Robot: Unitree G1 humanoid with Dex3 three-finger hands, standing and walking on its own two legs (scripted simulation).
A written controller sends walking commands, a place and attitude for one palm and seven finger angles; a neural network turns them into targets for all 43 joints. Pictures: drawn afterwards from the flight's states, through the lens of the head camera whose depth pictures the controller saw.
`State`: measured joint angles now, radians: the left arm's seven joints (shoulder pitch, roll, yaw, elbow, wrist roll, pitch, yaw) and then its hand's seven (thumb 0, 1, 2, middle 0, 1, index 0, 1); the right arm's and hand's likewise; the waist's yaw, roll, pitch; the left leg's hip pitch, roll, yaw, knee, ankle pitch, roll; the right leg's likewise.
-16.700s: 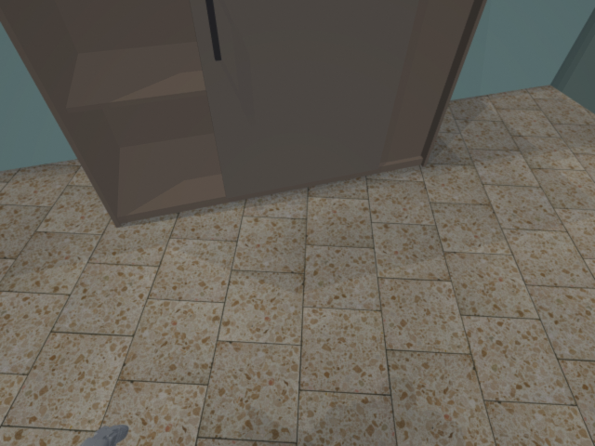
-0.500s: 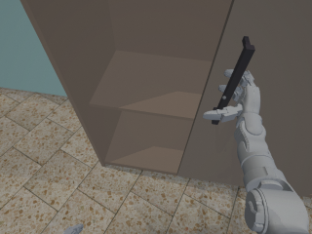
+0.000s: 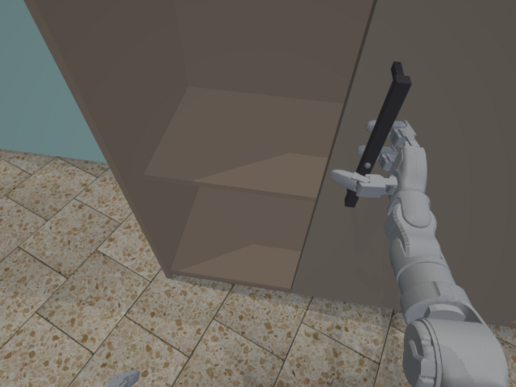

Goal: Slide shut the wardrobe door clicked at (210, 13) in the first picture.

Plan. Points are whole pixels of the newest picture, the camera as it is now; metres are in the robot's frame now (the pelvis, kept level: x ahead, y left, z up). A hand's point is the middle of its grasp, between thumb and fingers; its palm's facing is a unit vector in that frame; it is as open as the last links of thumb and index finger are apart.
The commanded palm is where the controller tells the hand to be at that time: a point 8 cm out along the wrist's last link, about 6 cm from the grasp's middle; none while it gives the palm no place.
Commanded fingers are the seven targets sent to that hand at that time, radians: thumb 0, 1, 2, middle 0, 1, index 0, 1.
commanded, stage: grip the handle and tug to test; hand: right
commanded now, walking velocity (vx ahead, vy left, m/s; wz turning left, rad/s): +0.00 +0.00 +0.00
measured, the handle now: (369, 145) +0.50 -0.12 +0.10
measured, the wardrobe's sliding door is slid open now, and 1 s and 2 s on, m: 0.48 0.48 0.48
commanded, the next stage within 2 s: tug the door sideways, standing still in 1.10 s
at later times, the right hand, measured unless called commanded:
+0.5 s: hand (356, 159) +0.46 -0.09 +0.11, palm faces +0.04 +1.00 +0.00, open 5.1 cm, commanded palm +0.42 -0.15 +0.11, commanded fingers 0.00 -0.90 -0.90 0.45 1.40 0.45 1.40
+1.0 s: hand (359, 162) +0.45 -0.10 +0.11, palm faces +0.04 +1.00 +0.01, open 5.4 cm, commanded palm +0.40 -0.15 +0.11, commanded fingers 0.00 -0.90 -0.90 0.45 1.40 0.45 1.40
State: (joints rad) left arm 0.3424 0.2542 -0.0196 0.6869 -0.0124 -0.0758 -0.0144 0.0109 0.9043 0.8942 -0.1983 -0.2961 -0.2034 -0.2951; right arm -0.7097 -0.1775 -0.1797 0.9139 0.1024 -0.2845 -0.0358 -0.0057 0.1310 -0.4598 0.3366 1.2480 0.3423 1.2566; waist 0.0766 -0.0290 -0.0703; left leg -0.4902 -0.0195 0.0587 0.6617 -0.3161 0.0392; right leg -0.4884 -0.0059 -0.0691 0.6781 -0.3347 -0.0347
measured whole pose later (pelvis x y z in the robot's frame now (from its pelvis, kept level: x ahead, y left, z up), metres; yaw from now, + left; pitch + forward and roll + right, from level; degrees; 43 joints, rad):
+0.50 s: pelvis +0.00 +0.00 +0.00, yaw +1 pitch +9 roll +0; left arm 0.36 0.25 -0.02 0.68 0.00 -0.07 -0.03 0.01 0.90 0.89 -0.20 -0.30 -0.20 -0.30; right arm -0.73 -0.16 -0.19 0.92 0.08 -0.28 -0.06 0.02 -0.78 -0.85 0.44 1.39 0.43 1.39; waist 0.09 -0.03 -0.08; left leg -0.51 -0.02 0.05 0.67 -0.32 0.04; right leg -0.50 -0.01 -0.08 0.68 -0.34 -0.03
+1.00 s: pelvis +0.02 +0.01 +0.00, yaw +2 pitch +8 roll +0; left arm 0.33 0.25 -0.01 0.63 -0.02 -0.06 -0.03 0.01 0.90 0.89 -0.20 -0.30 -0.20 -0.30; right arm -0.56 -0.16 -0.20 0.69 0.11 -0.20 -0.03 0.03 -0.77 -0.78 0.39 1.40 0.39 1.40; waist 0.08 -0.03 -0.09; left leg -0.45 -0.04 0.03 0.62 -0.31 0.05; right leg -0.43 -0.02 -0.10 0.63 -0.34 -0.02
